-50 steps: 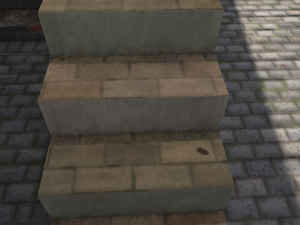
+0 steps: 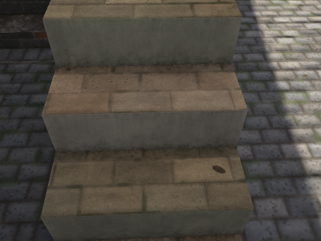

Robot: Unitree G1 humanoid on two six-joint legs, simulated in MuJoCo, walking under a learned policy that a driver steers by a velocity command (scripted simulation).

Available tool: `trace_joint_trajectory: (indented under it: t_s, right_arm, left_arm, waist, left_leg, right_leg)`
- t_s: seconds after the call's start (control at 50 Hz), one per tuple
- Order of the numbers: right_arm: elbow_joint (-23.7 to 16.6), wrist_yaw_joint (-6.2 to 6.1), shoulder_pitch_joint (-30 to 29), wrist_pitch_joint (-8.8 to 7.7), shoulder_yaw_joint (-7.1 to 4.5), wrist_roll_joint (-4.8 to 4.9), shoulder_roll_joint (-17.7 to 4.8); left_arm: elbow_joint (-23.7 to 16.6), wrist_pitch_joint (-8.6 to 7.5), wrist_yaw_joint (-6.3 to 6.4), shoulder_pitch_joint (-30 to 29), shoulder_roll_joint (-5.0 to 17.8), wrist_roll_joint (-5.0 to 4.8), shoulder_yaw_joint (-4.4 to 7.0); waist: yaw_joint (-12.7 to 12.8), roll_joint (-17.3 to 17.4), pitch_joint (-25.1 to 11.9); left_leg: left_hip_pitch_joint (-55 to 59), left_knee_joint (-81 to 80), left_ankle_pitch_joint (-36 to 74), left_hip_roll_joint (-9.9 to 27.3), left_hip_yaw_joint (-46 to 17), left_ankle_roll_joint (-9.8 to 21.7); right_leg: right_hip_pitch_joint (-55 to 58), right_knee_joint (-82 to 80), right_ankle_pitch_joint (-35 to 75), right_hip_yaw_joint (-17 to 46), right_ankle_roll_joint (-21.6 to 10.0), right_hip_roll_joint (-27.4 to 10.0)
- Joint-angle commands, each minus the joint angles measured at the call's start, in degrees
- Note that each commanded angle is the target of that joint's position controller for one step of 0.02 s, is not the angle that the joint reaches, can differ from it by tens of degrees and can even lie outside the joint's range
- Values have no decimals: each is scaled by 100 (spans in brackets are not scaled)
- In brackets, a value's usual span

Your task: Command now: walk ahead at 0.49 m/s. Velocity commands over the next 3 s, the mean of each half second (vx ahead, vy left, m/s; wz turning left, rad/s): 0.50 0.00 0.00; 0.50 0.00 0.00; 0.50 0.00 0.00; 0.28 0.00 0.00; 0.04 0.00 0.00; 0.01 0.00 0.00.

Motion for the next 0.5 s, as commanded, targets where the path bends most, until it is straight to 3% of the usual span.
trace_joint_trajectory:
  t_s: [0.02, 0.5]
  right_arm:
    - [-270, -13, -47, -60, -149, 0, -709]
    - [-287, 2, -86, -72, -158, -7, -692]
  left_arm:
    - [-364, -78, 11, -296, 531, -1, 112]
    - [-378, -84, 0, -304, 541, 0, 123]
  waist:
    - [1, 7, -186]
    - [1, 7, -173]
  left_leg:
    - [-351, -33, 1981, 522, -239, -29]
    - [-367, -104, 1810, 542, -238, -43]
  right_leg:
    - [381, 79, 1477, 338, -60, -474]
    - [378, 16, 1383, 360, -57, -490]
